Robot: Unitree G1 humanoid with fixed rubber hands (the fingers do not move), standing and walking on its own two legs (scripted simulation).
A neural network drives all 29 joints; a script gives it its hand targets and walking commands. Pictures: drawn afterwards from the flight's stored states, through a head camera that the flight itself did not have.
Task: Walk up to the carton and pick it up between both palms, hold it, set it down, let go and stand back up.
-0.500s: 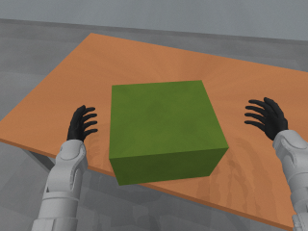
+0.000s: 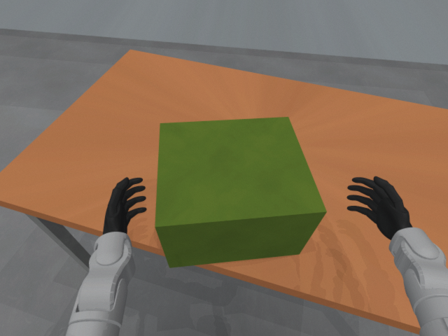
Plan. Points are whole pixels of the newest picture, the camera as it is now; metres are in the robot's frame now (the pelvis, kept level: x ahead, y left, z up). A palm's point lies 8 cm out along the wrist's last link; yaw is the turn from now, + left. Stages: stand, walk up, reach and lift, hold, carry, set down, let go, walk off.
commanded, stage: set down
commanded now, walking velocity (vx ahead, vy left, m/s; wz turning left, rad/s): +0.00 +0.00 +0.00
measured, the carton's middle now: (230, 190) +0.42 +0.00 -0.03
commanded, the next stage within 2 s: let go in 1.88 s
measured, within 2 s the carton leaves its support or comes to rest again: neither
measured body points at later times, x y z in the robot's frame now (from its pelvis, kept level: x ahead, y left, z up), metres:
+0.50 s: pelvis +0.01 +0.01 +0.00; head +0.02 +0.00 +0.45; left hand +0.25 +0.18 +0.02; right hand +0.25 -0.29 +0.00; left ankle -0.01 +0.15 -0.75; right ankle +0.01 -0.08 -0.75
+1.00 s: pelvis +0.01 +0.01 -0.01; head -0.01 +0.01 +0.44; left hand +0.19 +0.21 -0.05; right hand +0.18 -0.26 -0.05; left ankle -0.01 +0.15 -0.75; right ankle +0.01 -0.08 -0.75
